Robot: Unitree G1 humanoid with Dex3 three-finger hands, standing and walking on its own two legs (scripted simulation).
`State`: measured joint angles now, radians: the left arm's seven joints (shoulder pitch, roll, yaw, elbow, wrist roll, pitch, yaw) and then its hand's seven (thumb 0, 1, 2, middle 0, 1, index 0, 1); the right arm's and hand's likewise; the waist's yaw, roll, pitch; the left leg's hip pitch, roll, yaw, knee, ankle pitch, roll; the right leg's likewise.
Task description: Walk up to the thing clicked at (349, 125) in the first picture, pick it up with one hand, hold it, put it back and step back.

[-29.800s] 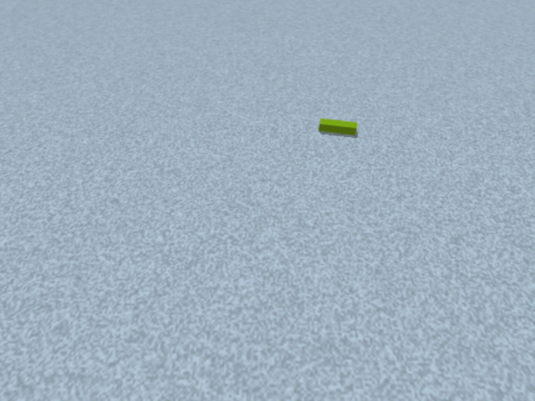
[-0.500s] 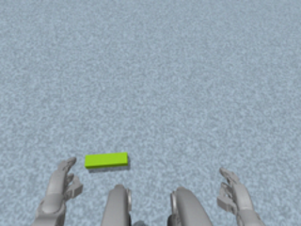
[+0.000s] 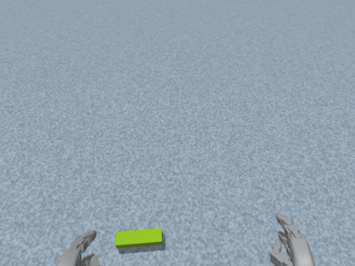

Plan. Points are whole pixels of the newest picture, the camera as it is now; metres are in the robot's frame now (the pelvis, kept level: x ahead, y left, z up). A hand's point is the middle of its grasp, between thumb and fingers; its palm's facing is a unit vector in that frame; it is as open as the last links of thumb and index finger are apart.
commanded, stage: home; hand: left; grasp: from above
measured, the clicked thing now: (139, 238) +0.42 +0.20 -0.69
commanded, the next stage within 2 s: stand in 1.90 s
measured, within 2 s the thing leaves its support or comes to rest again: neither
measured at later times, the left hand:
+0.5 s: hand out of the picture +0.16 +0.17 -0.05, palm faces +0.04 -0.98 -0.20, open 7.4 cm
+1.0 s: hand out of the picture +0.16 +0.17 -0.04, palm faces +0.04 -0.98 -0.20, open 7.4 cm
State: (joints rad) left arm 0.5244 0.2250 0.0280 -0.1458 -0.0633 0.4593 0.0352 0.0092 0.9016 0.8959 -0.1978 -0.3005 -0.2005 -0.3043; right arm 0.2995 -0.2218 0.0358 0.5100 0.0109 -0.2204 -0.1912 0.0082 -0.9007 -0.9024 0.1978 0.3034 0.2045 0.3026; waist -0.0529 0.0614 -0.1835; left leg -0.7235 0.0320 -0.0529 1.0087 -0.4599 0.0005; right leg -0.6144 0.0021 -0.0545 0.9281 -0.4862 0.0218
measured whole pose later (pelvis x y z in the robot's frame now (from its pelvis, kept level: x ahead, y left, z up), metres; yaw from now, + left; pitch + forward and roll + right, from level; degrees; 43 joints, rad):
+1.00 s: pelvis +0.00 -0.01 +0.00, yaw +0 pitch +9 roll -3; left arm 0.50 0.23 0.02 -0.13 -0.06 0.45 0.02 0.01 0.90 0.90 -0.20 -0.30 -0.20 -0.30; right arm 0.29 -0.22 0.04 0.54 0.00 -0.25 -0.19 0.01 -0.90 -0.90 0.20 0.30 0.21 0.30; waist -0.04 0.05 -0.16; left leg -0.71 0.03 -0.05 1.00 -0.46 -0.01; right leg -0.61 0.00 -0.05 0.95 -0.50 0.01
